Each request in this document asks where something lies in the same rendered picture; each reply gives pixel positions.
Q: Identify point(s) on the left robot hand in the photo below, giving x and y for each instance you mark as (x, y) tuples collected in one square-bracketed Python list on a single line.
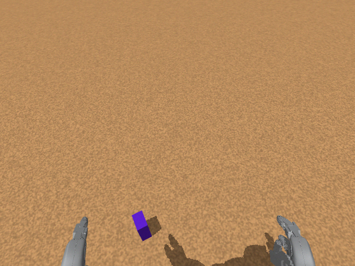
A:
[(75, 250)]

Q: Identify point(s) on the right robot hand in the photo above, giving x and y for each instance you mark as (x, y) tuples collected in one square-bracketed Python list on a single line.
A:
[(297, 247)]

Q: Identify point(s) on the carton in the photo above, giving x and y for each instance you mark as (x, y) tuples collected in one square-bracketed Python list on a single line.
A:
[(141, 225)]

